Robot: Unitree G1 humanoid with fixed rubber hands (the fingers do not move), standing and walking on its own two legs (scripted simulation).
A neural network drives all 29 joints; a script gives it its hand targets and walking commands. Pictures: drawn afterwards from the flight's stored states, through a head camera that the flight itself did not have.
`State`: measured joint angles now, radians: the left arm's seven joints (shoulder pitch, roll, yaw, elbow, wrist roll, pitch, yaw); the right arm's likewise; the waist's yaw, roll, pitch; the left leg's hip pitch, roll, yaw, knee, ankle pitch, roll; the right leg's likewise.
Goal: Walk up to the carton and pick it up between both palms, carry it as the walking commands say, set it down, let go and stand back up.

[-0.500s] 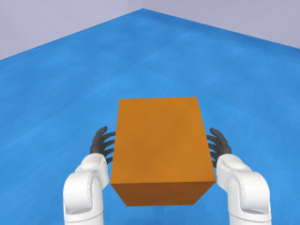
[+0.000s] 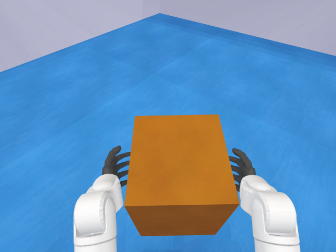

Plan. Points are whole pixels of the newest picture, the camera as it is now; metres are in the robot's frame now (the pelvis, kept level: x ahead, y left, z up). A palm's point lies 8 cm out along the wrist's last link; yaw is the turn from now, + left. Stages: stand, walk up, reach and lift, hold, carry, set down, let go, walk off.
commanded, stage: carry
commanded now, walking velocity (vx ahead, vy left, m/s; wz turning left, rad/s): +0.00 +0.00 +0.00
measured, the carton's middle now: (177, 178) +0.29 +0.00 +0.02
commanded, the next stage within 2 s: none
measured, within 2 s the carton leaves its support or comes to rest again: neither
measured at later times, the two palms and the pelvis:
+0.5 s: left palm (115, 180) +0.26 +0.15 +0.06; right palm (240, 182) +0.25 -0.14 +0.06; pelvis +0.00 +0.00 +0.00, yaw +0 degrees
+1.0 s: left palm (117, 181) +0.27 +0.15 +0.05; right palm (240, 183) +0.26 -0.14 +0.05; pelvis +0.00 +0.00 +0.00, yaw +0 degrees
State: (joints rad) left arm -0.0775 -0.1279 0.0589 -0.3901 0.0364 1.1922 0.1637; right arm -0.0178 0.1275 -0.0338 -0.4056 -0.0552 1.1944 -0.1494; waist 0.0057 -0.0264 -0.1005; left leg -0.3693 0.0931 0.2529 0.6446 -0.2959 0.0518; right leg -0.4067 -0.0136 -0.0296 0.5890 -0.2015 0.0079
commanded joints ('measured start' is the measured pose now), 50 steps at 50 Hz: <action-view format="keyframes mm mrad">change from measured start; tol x32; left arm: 1 -387 -735 -478 116 -152 -102 -146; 50 -447 -649 -465 202 -104 -418 -164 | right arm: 1 -525 686 453 33 166 -119 128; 50 -600 607 420 129 124 -435 156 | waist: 1 -2 2 -172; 50 -3 69 -204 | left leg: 1 126 133 -167 -177 -142 -40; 41 211 137 -182 -187 109 -15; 50 138 108 -213 -216 -228 -8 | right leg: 1 21 -65 63 -128 105 -28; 50 -11 -63 106 -143 -73 -53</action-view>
